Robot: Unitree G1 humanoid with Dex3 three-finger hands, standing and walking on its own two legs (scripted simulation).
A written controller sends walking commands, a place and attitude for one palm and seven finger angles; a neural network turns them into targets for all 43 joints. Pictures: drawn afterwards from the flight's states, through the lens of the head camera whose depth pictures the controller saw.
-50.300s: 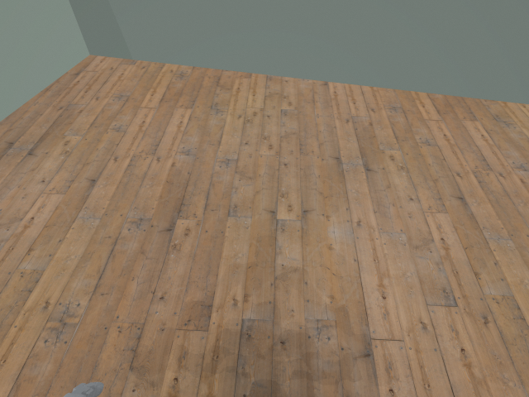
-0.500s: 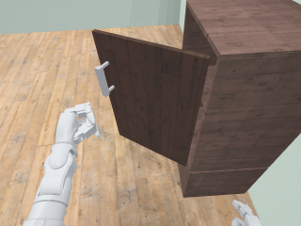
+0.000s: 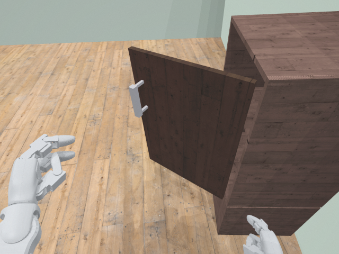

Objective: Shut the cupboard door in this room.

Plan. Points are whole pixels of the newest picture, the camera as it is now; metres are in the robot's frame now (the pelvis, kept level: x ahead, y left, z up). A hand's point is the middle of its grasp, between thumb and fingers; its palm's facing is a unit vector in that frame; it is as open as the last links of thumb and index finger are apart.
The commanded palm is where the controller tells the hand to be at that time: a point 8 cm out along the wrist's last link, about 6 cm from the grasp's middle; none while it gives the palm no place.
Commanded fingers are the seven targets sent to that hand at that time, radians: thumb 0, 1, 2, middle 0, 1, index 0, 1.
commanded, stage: draw the hand back to the body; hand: left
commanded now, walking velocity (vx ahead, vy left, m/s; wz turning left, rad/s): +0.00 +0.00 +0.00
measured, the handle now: (139, 98) +0.61 +0.19 +0.04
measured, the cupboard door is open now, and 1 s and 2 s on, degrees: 57 57 57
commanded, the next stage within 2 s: step back with the hand held close in 0.52 s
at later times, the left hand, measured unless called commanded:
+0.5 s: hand (44, 182) +0.19 +0.25 +0.16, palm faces +0.44 -0.80 -0.40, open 7.4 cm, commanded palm +0.14 +0.29 +0.17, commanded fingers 0.00 0.90 0.90 -0.20 -0.30 -0.20 -0.30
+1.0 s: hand (36, 181) +0.19 +0.27 +0.16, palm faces +0.35 -0.78 -0.51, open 7.4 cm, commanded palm +0.13 +0.31 +0.17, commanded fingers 0.00 0.90 0.90 -0.20 -0.30 -0.20 -0.30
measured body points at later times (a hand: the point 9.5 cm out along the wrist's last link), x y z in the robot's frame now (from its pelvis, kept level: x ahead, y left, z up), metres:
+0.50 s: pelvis +0.00 -0.01 +0.00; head -0.02 -0.04 +0.45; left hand +0.16 +0.29 +0.18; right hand +0.19 -0.23 -0.08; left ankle +0.02 +0.10 -0.74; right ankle -0.04 -0.12 -0.74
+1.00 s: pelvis -0.01 +0.01 +0.00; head -0.01 -0.01 +0.45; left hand +0.17 +0.31 +0.18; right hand +0.16 -0.24 -0.09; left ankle +0.02 +0.10 -0.74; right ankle -0.04 -0.12 -0.74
